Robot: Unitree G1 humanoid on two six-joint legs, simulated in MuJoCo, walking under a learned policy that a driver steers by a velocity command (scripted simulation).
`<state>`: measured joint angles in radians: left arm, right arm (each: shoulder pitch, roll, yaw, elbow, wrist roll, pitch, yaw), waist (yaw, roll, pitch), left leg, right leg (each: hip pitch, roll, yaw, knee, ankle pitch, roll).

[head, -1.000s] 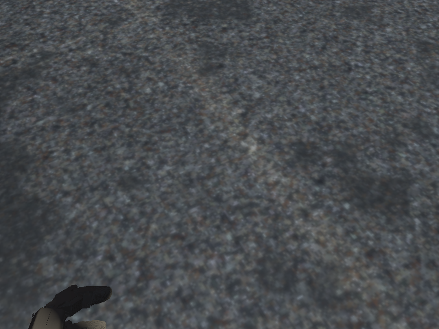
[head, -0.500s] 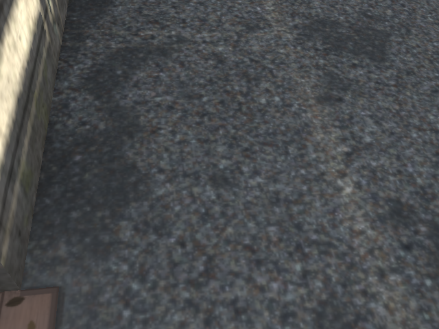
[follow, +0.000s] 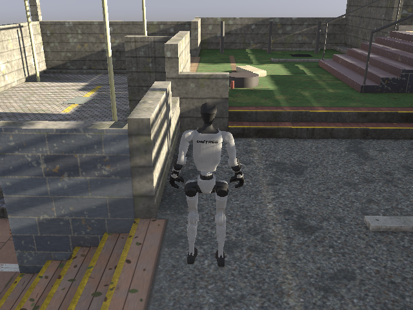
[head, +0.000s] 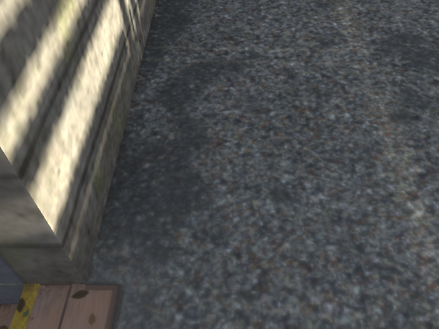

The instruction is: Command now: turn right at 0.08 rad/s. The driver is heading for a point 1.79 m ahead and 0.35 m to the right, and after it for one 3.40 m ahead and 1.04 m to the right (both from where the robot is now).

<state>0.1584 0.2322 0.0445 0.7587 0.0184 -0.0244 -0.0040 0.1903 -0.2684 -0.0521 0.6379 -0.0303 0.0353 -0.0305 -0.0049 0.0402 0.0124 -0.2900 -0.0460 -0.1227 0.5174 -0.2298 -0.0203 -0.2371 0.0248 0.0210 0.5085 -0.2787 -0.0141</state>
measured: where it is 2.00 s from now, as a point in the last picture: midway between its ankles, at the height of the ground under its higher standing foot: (265, 306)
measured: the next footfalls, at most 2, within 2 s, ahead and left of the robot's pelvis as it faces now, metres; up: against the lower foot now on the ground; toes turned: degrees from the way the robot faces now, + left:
right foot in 0.52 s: -0.02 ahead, -0.13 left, +0.00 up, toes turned -18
left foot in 1.16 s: +0.34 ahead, +0.02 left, +0.00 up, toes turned -10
